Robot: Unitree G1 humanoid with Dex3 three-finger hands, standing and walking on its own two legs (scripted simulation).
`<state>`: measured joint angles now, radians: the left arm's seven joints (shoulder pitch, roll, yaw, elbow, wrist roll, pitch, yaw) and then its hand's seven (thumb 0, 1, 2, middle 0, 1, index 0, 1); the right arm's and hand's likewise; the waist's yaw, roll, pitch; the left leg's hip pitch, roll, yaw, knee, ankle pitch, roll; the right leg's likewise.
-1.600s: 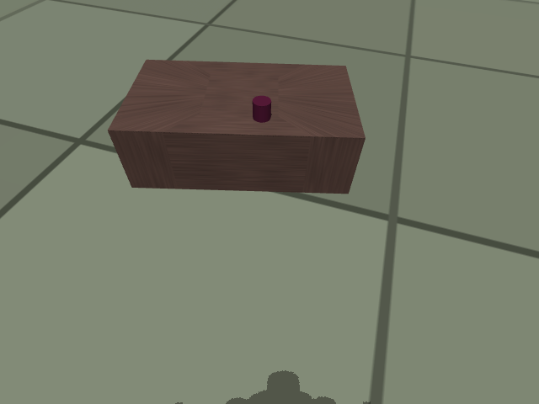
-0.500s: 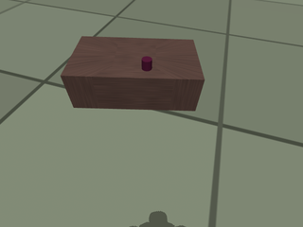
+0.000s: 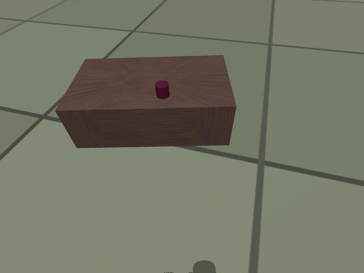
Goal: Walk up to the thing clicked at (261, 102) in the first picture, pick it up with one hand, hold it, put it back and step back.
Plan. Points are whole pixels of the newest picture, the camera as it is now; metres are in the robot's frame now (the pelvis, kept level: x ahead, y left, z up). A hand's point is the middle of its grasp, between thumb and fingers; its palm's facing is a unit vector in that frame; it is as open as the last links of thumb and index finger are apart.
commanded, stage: walk up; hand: left
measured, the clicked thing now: (162, 89) +1.23 +0.17 -0.36
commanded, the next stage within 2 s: none
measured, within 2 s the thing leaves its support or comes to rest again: neither
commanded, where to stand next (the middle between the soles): +0.79 -0.04 m, yaw +1 degrees
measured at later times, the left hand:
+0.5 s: hand (90, 219) +0.30 +0.28 -0.14, palm faces -0.06 -0.94 -0.33, open 7.4 cm
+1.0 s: hand (125, 166) +0.46 +0.20 -0.11, palm faces -0.02 -0.92 -0.39, open 7.4 cm
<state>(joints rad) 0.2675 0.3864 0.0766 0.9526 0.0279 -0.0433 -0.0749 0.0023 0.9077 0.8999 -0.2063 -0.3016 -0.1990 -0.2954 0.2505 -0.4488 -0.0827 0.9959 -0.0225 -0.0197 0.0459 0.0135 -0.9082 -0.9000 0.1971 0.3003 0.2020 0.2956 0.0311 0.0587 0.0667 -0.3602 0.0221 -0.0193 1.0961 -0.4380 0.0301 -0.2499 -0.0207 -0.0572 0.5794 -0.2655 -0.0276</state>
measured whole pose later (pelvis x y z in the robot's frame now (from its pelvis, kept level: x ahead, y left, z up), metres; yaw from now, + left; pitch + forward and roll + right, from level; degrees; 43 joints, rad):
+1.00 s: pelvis +0.42 -0.07 +0.01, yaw -1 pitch -3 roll +0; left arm 0.34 0.38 0.05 0.86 0.01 -0.08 -0.05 0.00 0.90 0.90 -0.21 -0.30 -0.20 -0.30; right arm 0.30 -0.44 -0.06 0.87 -0.01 -0.03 0.06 0.01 -0.91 -0.90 0.20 0.30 0.20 0.30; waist 0.03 0.06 0.08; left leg -0.51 0.08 -0.03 0.94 -0.23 0.00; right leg -0.16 0.01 -0.08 0.44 -0.23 -0.05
